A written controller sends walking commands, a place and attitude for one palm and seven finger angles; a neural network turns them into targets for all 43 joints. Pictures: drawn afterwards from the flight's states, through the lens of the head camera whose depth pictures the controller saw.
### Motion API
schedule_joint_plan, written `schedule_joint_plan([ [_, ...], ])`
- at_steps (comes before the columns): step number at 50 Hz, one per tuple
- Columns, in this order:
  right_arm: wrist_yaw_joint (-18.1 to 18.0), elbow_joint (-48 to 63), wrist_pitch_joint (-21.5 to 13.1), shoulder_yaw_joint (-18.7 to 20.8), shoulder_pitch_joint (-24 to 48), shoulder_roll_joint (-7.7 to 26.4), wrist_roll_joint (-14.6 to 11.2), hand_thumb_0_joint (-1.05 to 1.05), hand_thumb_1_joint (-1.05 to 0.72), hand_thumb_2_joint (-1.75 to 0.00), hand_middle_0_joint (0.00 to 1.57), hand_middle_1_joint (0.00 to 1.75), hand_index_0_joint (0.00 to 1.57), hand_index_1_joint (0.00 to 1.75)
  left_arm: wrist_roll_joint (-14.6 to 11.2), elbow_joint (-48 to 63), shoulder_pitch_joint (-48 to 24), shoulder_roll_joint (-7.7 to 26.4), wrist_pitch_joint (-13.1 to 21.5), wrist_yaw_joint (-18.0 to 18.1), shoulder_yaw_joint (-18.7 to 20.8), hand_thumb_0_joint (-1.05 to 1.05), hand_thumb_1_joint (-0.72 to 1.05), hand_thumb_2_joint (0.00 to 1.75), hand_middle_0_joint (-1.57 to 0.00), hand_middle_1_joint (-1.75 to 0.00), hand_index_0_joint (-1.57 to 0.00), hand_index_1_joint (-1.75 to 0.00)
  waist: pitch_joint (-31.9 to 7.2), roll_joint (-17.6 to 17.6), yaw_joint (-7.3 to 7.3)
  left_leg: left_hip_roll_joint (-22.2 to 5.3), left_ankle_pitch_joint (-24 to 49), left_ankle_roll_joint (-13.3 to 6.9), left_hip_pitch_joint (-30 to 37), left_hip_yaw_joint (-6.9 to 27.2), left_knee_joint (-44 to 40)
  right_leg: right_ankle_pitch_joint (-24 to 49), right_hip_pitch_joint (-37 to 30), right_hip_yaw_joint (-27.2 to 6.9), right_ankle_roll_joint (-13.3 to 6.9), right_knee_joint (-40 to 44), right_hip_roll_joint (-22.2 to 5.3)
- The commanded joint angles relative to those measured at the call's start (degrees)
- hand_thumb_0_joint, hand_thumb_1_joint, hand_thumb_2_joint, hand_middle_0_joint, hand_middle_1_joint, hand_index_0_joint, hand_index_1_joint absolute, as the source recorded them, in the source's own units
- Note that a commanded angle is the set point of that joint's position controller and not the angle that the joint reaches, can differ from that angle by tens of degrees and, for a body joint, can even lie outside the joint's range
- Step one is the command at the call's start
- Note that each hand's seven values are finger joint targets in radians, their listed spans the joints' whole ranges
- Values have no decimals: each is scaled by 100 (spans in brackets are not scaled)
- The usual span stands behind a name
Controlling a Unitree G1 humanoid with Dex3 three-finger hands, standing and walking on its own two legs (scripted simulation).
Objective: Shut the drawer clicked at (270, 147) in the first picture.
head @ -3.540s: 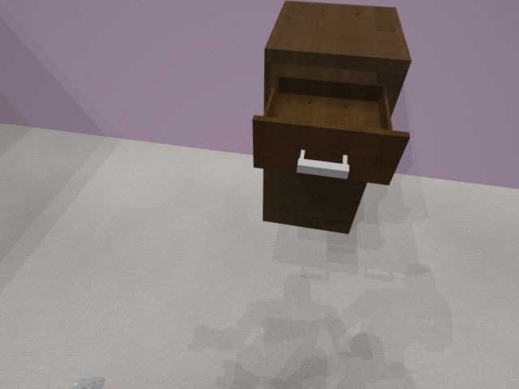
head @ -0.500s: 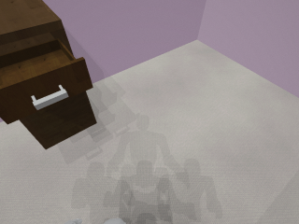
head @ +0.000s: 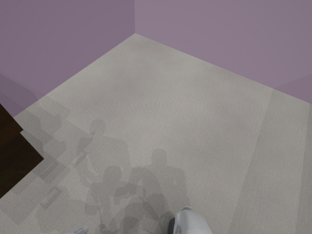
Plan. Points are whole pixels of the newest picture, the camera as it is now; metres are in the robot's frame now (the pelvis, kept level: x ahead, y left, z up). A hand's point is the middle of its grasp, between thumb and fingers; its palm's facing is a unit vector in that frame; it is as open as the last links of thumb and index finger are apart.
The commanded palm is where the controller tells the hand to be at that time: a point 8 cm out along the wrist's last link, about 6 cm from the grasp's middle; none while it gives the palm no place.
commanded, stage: walk to a spot facing it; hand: left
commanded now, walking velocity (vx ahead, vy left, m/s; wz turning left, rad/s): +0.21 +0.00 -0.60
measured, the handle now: out of the picture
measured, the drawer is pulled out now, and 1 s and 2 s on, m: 0.30 0.30 0.30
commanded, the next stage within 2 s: turn to face it in 0.06 s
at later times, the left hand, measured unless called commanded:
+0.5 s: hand (111, 200) +0.24 +0.13 -0.17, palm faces +0.03 -0.99 -0.16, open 7.3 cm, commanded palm none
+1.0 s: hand (85, 225) +0.17 +0.20 -0.16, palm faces +0.32 -0.91 -0.25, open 7.4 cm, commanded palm none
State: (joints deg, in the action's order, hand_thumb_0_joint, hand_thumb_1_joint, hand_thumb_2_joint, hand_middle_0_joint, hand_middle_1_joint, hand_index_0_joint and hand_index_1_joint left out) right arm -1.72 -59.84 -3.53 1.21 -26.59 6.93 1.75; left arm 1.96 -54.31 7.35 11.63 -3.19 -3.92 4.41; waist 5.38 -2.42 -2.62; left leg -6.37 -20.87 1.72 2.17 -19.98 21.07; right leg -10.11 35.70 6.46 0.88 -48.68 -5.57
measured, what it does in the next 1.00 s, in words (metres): walks ahead, turning left: right foot, then left foot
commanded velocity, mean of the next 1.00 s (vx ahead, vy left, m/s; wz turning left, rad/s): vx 0.02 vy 0.00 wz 0.44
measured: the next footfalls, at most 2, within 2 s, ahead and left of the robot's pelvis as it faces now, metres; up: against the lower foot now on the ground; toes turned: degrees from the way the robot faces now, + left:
right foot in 0.12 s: +0.21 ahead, -0.13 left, +0.00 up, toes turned -12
left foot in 0.58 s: +0.21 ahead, +0.07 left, +0.00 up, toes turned +12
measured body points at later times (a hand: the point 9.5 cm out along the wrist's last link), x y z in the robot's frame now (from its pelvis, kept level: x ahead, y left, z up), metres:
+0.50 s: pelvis +0.14 -0.04 -0.01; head +0.14 -0.02 +0.44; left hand +0.24 +0.19 -0.15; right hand +0.17 -0.27 -0.15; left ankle +0.18 +0.07 -0.71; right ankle +0.17 -0.12 -0.74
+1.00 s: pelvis +0.15 -0.03 +0.00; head +0.17 -0.01 +0.45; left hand +0.15 +0.25 -0.15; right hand +0.27 -0.26 -0.13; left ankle +0.17 +0.06 -0.74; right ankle +0.18 -0.20 -0.68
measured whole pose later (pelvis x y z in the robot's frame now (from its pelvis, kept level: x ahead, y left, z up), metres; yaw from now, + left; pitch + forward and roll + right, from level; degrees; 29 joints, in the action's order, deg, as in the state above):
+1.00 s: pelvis +0.15 -0.03 +0.00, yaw +16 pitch +0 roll -2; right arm -0.6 -54.7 1.6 4.1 -12.6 11.2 1.3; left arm 0.9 -54.4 10.5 13.7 -3.2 1.1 5.4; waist 2.9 0.1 -1.2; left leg 2.5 -9.4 -3.2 -17.2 3.3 26.4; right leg -23.0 23.2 -0.5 5.2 -51.2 -3.3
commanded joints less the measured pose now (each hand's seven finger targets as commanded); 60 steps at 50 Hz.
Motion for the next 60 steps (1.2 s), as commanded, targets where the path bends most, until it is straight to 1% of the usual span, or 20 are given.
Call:
schedule_joint_plan([
  [1,-36,204,-78,315,-271,1069,21,0,-90,-90,20,30,20,30,-33,691,-765,80,293,18,19,0,90,90,-20,-30,-20,-30,151,1126,16,-1471,3993,-665,18,348,11,-363,-239,291,-297,824,314],
  [4,30,371,-42,378,-2,1270,-53,0,-90,-90,20,30,20,30,-17,193,964,584,459,108,176,0,90,90,-20,-30,-20,-30,-1014,750,874,-1230,4738,-256,-807,30,2625,30,-3145,601,-575,1642,780],
  [5,107,500,-31,319,-191,964,-157,0,-90,-90,20,30,20,30,-19,60,1635,1208,531,183,320,0,90,90,-20,-30,-20,-30,-1781,-294,1088,-807,1485,-11,-2546,185,4321,266,-4997,-1092,-1022,1870,-563],
  [6,68,759,-9,267,52,701,-206,0,-90,-90,20,30,20,30,-168,8,1987,1715,525,260,401,0,90,90,-20,-30,-20,-30,-2177,-1054,1050,-24,-1561,217,-3919,794,6147,1552,-5413,-3683,-1621,2509,-1989],
  [7,23,834,38,325,424,880,-177,0,-90,-90,20,30,20,30,-233,101,1738,1737,443,326,433,0,90,90,-20,-30,-20,-30,-1782,-424,993,-204,-1116,100,-3984,1613,6384,772,-4460,-3536,-1635,3015,-1967],
  [9,20,656,129,329,474,826,-77,0,-90,-90,20,30,20,30,-182,435,544,1102,431,388,236,0,90,90,-20,-30,-20,-30,-882,-80,446,-501,-37,30,-3588,1874,6064,-421,-2626,-2504,-1180,3428,-1506],
  [13,1,104,361,198,-378,528,2,0,-90,-90,20,30,20,30,-63,316,101,527,560,505,0,0,90,90,-20,-30,-20,-30,-876,-144,-178,-330,378,63,-2783,1845,5004,1217,-1683,-911,-951,3350,-875],
  [23,110,491,428,193,1031,410,-75,0,-90,-90,20,30,20,30,-33,55,647,546,415,578,40,0,90,90,-20,-30,-20,-30,-322,-207,382,-18,-268,76,-2765,1543,2585,669,-2345,-682,-1142,3320,-1463],
  [27,148,554,427,228,811,556,-56,0,-90,-90,20,30,20,30,-95,89,710,661,334,577,124,0,90,90,-20,-30,-20,-30,-571,-152,253,83,597,-6,-1794,1403,1130,633,-2285,-104,-678,2345,-1336],
  [28,165,572,404,287,666,803,-45,0,-90,-90,20,30,20,30,-104,126,777,529,282,561,124,0,90,90,-20,-30,-20,-30,-643,694,190,-308,1458,-218,-1373,2086,443,22,-1854,220,-340,1576,-972],
  [29,132,673,379,389,495,1335,1,0,-90,-90,20,30,20,30,-149,310,828,257,251,535,101,0,90,90,-20,-30,-20,-30,-611,2085,130,-1491,3100,-903,-1065,3723,-86,-1540,-945,604,152,477,-213],
  [30,69,614,398,420,349,1456,31,0,-90,-90,20,30,20,30,-81,482,427,323,222,560,54,0,90,90,-20,-30,-20,-30,-589,1946,-89,-1882,3283,-1456,-1050,4427,-434,-2723,-467,98,213,-872,137],
  [34,-14,774,280,368,1028,1268,-39,0,-90,-90,20,30,20,30,-64,295,431,409,230,490,155,0,90,90,-20,-30,-20,-30,-741,687,212,-1019,3024,-1056,-987,3313,-285,-1176,-126,-646,296,-1901,-19],
  [47,52,845,415,606,1153,1604,-35,0,-90,-90,20,30,20,30,-118,474,235,512,120,537,176,0,90,90,-20,-30,-20,-30,-700,1106,62,-653,1728,-1183,-1127,4007,-361,-1386,-734,-706,443,-315,223],
  [53,105,1081,512,690,1617,1698,-37,0,-90,-90,20,30,20,30,-161,500,828,607,196,573,161,0,90,90,-20,-30,-20,-30,-835,1263,333,-288,1620,-986,-1978,4329,41,-965,-2258,-608,264,1462,540],
  [54,120,1155,526,688,1712,1619,-66,0,-90,-90,20,30,20,30,-157,465,1088,658,226,587,196,0,90,90,-20,-30,-20,-30,-885,1116,470,-98,1189,-795,-2450,4217,240,-535,-2914,-582,219,2263,451],
  [55,151,1217,541,664,1672,1319,-119,0,-90,-90,20,30,20,30,-93,477,1242,989,275,625,257,0,90,90,-20,-30,-20,-30,-849,189,568,365,316,-454,-3309,3796,1068,-926,-3613,-1315,-9,3219,-335],
  [56,151,1386,535,599,1597,945,-125,0,-90,-90,20,30,20,30,-4,618,1111,1485,301,645,330,0,90,90,-20,-30,-20,-30,-599,-1524,557,1204,-1009,89,-4271,2445,2681,-1454,-3606,-3057,-645,3829,-2020],
  [57,166,1420,544,653,1619,1227,-8,0,-90,-90,20,30,20,30,-70,813,737,1507,233,635,232,0,90,90,-20,-30,-20,-30,-460,-1002,420,906,-1093,26,-3895,2575,3800,-1477,-2442,-2773,-892,3844,-2306],
  [60,277,1163,621,649,1562,1256,-15,0,-90,-90,20,30,20,30,-83,916,112,904,347,601,124,0,90,90,-20,-30,-20,-30,-41,-769,66,563,-169,112,-3781,2353,4964,-34,-2078,-1481,-670,3335,-1326],
])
